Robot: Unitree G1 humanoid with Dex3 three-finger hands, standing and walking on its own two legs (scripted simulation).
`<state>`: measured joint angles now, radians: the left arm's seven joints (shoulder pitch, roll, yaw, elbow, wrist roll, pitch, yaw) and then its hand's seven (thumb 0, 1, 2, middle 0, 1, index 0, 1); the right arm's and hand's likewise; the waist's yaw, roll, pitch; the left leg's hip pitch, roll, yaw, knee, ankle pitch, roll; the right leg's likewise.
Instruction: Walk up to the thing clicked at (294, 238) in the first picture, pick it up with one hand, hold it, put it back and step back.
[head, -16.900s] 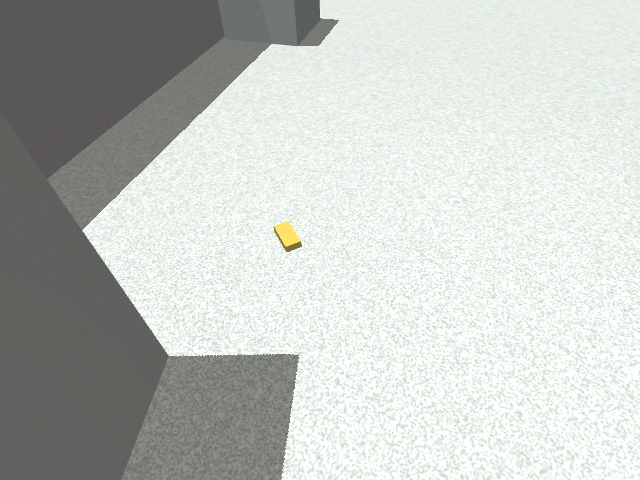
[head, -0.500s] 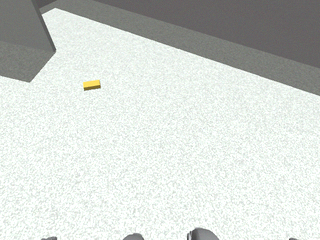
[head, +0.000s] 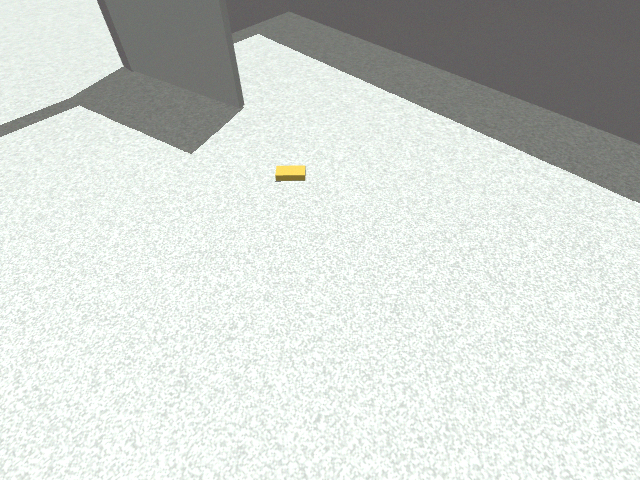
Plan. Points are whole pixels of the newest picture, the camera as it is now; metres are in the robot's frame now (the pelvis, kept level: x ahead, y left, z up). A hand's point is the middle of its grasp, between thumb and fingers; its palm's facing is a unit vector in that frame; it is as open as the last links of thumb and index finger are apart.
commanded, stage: walk up
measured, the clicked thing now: (290, 173) +1.51 +0.28 -0.73
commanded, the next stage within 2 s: stand in 0.94 s
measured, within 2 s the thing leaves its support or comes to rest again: neither
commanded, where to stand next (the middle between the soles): +0.09 -0.03 m, yaw +3 degrees
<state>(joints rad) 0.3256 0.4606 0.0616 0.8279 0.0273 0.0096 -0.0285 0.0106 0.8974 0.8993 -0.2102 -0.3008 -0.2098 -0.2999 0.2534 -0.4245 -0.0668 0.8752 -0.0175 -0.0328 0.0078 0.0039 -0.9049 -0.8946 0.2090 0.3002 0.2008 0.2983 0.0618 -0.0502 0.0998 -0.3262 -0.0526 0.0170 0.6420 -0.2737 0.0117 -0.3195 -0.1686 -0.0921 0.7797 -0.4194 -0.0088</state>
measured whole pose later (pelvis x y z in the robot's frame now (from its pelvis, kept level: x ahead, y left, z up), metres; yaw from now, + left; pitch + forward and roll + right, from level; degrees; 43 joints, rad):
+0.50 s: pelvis +0.03 -0.02 +0.01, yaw +6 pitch -2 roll +0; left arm 0.17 0.37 0.00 0.98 0.01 -0.01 -0.02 0.01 0.90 0.90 -0.21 -0.30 -0.21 -0.30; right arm 0.19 -0.38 -0.01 1.01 0.00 -0.03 0.00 0.00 -0.91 -0.89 0.21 0.30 0.20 0.30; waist 0.01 -0.01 0.06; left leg -0.31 -0.02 -0.06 0.66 -0.32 0.00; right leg -0.31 -0.07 -0.08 0.64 -0.30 0.02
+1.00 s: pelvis +0.04 -0.02 +0.03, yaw +7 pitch -2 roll +0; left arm 0.08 0.38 0.00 1.13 0.00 -0.01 -0.02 0.01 0.90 0.90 -0.21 -0.30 -0.21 -0.30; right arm 0.06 -0.36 0.00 1.13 0.00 -0.02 0.01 0.00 -0.91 -0.89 0.21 0.30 0.20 0.30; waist 0.02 -0.01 0.05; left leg -0.16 -0.02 -0.09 0.40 -0.19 -0.01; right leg -0.17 -0.07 -0.11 0.40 -0.19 0.02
